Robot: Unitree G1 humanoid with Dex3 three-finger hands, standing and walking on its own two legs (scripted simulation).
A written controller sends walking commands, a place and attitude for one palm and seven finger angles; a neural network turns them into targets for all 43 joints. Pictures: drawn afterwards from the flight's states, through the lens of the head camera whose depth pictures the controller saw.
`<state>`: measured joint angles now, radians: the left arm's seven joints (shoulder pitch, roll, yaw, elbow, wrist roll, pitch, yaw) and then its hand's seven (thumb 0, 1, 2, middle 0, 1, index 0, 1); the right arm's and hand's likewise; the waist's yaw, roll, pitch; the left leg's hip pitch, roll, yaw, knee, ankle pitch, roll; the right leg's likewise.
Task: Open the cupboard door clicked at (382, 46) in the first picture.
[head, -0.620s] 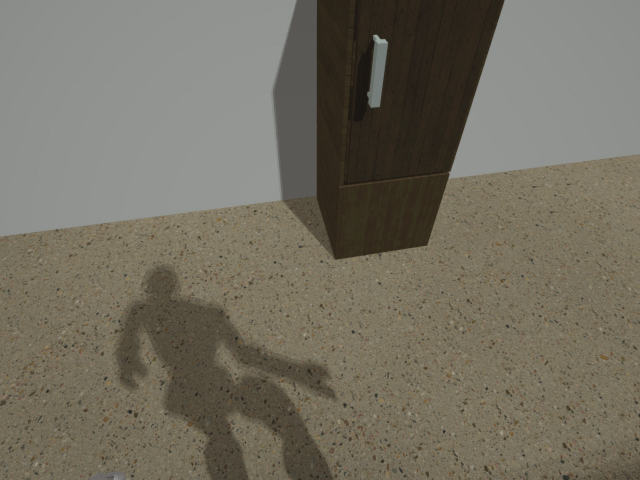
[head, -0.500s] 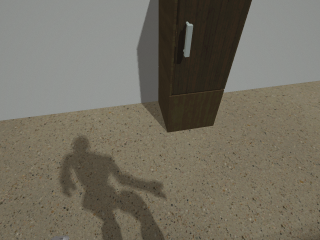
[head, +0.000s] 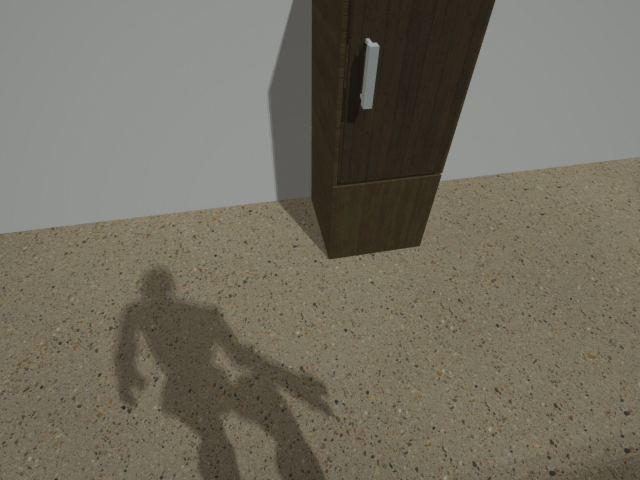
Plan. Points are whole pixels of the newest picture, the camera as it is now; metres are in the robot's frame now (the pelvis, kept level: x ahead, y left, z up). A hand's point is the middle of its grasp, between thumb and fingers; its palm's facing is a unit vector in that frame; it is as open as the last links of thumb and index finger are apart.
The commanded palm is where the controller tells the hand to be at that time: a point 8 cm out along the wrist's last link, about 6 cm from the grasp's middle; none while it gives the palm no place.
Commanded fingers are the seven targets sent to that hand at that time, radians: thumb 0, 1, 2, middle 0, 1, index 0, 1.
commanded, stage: stand and wait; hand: left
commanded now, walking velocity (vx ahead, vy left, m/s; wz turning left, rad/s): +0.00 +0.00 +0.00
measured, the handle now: (367, 74) +1.07 -0.07 +0.03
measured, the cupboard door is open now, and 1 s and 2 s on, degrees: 0 0 0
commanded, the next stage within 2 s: look at it before walking up in 0.20 s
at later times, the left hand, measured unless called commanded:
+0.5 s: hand out of the picture +0.07 +0.25 -0.16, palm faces -0.02 -0.95 -0.32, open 7.4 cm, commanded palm none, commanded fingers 0.00 0.90 0.90 -0.20 -0.30 -0.20 -0.30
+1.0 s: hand out of the picture +0.07 +0.25 -0.15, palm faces -0.02 -0.94 -0.33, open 7.4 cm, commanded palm none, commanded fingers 0.00 0.90 0.90 -0.20 -0.30 -0.20 -0.30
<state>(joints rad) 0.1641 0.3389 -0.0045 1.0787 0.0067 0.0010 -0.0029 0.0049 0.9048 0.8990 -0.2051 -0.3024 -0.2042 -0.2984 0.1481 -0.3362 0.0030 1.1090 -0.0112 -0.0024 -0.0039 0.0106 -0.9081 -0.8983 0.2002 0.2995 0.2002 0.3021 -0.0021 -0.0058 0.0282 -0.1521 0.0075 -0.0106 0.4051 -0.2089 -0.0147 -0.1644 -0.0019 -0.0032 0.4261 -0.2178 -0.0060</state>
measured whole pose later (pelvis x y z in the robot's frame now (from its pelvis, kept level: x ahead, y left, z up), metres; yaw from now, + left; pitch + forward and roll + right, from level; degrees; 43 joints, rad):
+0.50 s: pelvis +0.00 +0.00 +0.00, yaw +0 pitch -2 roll +0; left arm 0.15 0.33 -0.01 1.08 0.01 0.00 -0.01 0.00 0.91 0.90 -0.20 -0.30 -0.20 -0.30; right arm 0.13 -0.33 0.01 1.12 -0.01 -0.01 0.00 0.01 -0.91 -0.90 0.20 0.30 0.20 0.30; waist 0.00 -0.01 0.02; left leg -0.15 0.01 -0.01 0.38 -0.19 -0.01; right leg -0.17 0.00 0.00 0.40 -0.20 0.00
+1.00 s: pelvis +0.00 +0.00 +0.00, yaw -1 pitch -2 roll +0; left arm 0.15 0.34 0.00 1.09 0.01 0.00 -0.01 0.00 0.91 0.90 -0.20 -0.30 -0.20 -0.30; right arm 0.11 -0.34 0.01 1.11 -0.01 -0.01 0.00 0.01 -0.91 -0.90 0.20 0.30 0.20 0.30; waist 0.01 0.00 0.03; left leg -0.14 0.01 0.00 0.37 -0.20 -0.01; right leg -0.16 0.00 0.01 0.39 -0.20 0.00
